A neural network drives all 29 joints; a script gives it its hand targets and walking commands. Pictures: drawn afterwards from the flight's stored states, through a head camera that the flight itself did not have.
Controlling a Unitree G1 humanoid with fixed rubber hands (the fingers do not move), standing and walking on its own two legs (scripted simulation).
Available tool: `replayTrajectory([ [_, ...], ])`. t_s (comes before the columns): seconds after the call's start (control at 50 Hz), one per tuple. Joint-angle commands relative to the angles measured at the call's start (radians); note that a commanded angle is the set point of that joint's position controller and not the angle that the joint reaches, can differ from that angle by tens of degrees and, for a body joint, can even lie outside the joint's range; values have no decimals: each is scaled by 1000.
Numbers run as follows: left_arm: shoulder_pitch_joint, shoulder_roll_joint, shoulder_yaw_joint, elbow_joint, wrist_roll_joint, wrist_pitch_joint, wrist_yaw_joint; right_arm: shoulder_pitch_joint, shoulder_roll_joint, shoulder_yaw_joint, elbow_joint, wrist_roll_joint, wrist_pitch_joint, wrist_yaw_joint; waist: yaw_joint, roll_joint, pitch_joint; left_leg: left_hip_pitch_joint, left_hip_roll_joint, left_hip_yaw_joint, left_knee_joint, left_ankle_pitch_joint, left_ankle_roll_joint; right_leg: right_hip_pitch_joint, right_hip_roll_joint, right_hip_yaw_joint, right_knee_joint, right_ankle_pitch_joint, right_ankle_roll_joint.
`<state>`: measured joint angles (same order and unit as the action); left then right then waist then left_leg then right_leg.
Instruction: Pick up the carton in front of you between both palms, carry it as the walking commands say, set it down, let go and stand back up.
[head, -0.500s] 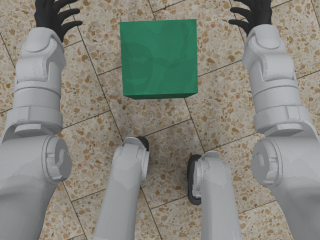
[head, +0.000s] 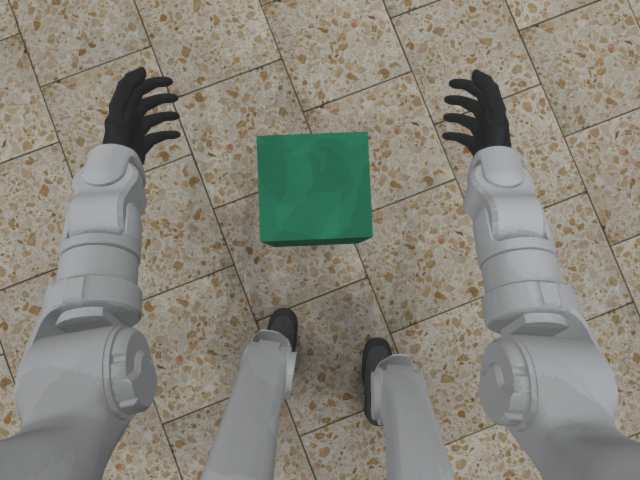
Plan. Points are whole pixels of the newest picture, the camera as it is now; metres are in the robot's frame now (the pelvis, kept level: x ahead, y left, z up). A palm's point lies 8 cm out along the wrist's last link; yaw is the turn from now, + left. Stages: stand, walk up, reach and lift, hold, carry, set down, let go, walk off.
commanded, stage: let go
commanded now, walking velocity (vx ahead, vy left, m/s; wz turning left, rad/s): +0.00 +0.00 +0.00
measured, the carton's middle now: (314, 197) +0.49 +0.08 -0.53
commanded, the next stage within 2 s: stand in 1.22 s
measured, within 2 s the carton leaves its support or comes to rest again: neither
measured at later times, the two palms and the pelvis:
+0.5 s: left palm (52, 304) +0.29 +0.26 +0.01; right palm (609, 310) +0.34 -0.19 +0.00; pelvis +0.06 +0.00 +0.10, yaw +2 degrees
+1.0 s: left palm (56, 397) +0.24 +0.21 +0.06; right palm out of the picture +0.26 -0.25 +0.06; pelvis +0.09 -0.03 +0.12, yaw +3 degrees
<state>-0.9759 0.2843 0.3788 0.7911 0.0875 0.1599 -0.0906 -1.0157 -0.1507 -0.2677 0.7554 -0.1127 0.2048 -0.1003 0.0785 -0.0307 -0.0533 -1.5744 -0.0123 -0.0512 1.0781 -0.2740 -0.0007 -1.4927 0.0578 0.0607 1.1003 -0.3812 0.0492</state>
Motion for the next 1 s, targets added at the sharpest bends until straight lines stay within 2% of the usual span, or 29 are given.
replayTrajectory([
  [0.0,-1,136,-18,-171,24,-20,-18,-7,-44,11,-198,-25,-18,-13,34,31,-1036,963,-39,88,-82,489,-21,410,58,-108,-163,274,25],
  [0.06,122,122,-52,-247,20,-34,-26,110,-29,41,-283,-14,-35,-13,33,51,-968,1072,-32,67,-131,521,-16,427,56,-107,-221,271,20],
  [0.12,239,100,-87,-283,-2,-54,-31,230,-25,64,-316,5,-61,0,22,66,-871,1150,-23,45,-180,525,-16,432,49,-102,-276,242,13],
  [0.24,489,48,-142,-289,-42,-103,-27,487,-27,74,-285,16,-123,39,-4,80,-715,1287,-6,6,-270,551,-22,476,35,-95,-371,212,-1],
  [0.34,696,23,-195,-300,-70,-145,-9,681,-45,91,-268,29,-172,64,-23,83,-606,1362,0,-13,-340,582,-24,592,24,-89,-442,231,-10],
  [0.56,1071,8,-282,-421,-106,-191,19,1024,-91,158,-331,74,-232,106,-45,42,-279,1434,-27,35,-565,384,-32,1060,-3,-57,-639,271,-27],
  [0.66,1144,20,-301,-450,-105,-172,22,1129,-106,184,-360,92,-222,127,-66,-13,-110,1497,-45,56,-637,297,-19,1167,-24,-47,-730,280,-25],
  [0.72,1166,25,-307,-454,-98,-146,19,1169,-115,197,-378,100,-199,139,-71,-24,-32,1544,-54,64,-651,265,-20,1181,-35,-41,-764,264,-26],
  [0.84,1167,40,-301,-457,-78,-85,16,1186,-125,212,-410,109,-142,157,-69,-13,81,1593,-64,74,-656,219,-22,1194,-50,-32,-793,239,-31],
  [0.98,1176,34,-297,-461,-65,-42,19,1187,-135,204,-418,103,-99,164,-67,6,98,1618,-63,69,-651,259,-23,1240,-41,-30,-772,302,-32],
])
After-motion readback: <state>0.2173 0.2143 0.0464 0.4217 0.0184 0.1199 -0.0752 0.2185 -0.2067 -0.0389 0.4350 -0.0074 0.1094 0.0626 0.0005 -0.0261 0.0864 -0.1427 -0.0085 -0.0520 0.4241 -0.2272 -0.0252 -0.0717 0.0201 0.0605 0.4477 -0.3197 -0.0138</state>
